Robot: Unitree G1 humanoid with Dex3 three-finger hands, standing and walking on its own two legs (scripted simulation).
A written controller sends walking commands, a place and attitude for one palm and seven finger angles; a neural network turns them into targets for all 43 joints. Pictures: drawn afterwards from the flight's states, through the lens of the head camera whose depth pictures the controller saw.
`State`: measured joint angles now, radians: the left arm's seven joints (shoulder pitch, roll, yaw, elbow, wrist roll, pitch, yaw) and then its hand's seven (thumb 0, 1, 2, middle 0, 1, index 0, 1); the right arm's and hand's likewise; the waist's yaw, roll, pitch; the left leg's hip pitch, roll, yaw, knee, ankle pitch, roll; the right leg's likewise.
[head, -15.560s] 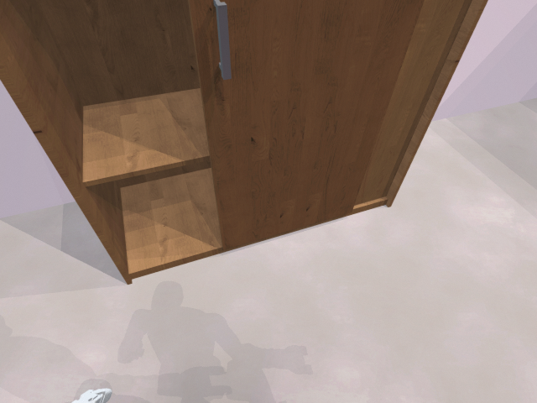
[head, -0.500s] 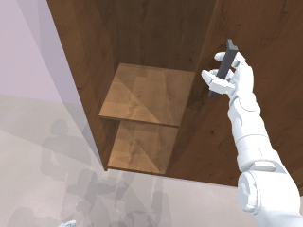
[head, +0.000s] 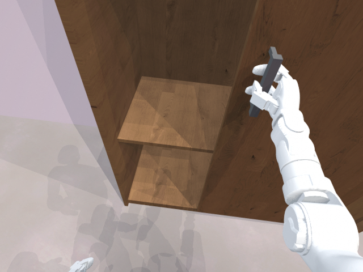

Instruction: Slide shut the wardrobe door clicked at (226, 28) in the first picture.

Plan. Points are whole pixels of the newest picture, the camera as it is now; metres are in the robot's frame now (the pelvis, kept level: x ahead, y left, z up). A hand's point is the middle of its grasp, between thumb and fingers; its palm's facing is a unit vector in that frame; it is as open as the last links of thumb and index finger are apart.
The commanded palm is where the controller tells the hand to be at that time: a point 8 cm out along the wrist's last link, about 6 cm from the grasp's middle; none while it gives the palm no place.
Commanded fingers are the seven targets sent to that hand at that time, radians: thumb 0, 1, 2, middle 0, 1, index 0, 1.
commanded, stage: grip the handle and tug to test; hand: right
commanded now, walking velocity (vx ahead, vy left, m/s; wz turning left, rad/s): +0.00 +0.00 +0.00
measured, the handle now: (262, 83) +0.52 -0.11 +0.17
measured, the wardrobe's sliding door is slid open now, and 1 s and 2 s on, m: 0.39 0.39 0.33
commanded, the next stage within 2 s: tug the door sideways, standing still in 0.40 s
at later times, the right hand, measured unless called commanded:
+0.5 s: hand (256, 96) +0.46 -0.09 +0.18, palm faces -0.04 +1.00 +0.02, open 5.7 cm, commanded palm +0.42 -0.15 +0.18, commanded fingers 0.00 -0.90 -0.90 0.45 1.40 0.45 1.40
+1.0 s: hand (252, 96) +0.46 -0.08 +0.18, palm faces +0.05 +1.00 -0.03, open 5.6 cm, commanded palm +0.44 -0.08 +0.18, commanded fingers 0.00 -0.90 -0.90 0.45 1.40 0.45 1.40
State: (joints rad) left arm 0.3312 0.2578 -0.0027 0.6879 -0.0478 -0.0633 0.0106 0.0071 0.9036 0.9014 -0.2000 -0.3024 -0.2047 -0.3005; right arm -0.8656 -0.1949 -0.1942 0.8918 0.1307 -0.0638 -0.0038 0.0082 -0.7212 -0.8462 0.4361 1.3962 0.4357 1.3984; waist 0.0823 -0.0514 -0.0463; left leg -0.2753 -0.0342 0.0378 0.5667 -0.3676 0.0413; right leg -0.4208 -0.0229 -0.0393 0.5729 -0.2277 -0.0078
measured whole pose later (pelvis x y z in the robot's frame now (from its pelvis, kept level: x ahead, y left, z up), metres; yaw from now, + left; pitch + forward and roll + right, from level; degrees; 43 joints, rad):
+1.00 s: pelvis +0.03 -0.01 +0.00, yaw -4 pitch +5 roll +0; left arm 0.26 0.21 0.00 0.67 -0.04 -0.03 -0.03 0.01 0.90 0.90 -0.20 -0.30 -0.20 -0.30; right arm -0.76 -0.05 0.02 0.57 0.14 0.08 -0.18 0.00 -0.77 -0.81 0.37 1.39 0.32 1.39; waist 0.01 -0.05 -0.06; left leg -0.25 0.00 0.06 0.59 -0.42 0.03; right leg -0.42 0.03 0.02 0.61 -0.28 -0.02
